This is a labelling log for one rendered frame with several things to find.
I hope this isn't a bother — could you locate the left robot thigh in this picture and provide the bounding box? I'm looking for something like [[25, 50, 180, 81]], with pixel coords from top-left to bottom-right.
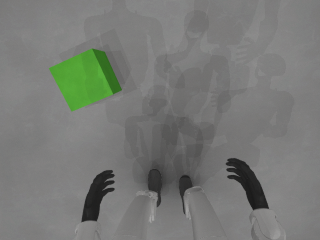
[[112, 195, 157, 240]]

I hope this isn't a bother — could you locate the robot right hand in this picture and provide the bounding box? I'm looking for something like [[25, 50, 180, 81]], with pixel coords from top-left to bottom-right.
[[226, 158, 269, 210]]

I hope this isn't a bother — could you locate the carton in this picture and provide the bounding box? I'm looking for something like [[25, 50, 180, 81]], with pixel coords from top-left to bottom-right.
[[49, 48, 122, 112]]

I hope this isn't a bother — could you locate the robot left hand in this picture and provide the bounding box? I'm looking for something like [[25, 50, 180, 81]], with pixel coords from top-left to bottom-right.
[[81, 170, 115, 222]]

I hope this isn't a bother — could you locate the robot right shin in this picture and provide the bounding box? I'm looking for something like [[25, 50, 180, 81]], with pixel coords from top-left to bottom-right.
[[184, 186, 207, 196]]

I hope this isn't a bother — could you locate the left robot forearm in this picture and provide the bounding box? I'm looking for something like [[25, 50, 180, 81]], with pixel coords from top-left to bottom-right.
[[72, 220, 102, 240]]

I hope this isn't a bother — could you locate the right robot forearm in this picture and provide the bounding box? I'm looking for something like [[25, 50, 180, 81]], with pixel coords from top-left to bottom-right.
[[249, 208, 286, 240]]

